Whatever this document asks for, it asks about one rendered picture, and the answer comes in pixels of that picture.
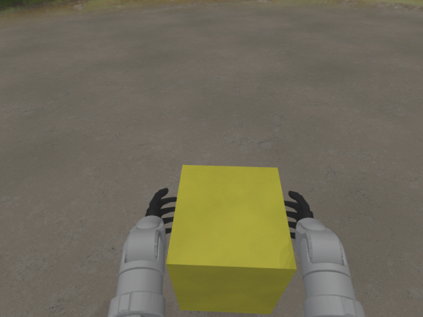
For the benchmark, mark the robot left hand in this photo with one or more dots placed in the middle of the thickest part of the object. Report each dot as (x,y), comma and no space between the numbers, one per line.
(156,204)

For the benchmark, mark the robot right hand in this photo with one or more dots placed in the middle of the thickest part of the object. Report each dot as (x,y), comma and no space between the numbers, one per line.
(302,208)

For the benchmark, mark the carton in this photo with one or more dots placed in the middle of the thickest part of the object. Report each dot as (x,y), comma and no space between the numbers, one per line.
(230,248)

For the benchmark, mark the left robot forearm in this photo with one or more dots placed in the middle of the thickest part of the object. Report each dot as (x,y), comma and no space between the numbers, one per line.
(140,280)

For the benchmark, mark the right robot forearm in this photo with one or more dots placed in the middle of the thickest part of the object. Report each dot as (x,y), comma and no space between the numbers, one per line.
(327,280)

